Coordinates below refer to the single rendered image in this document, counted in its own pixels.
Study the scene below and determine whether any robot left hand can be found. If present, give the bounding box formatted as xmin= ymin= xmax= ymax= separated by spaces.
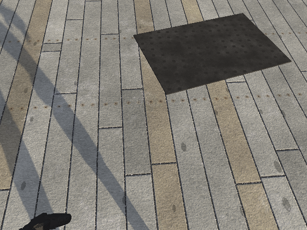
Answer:
xmin=19 ymin=213 xmax=72 ymax=230

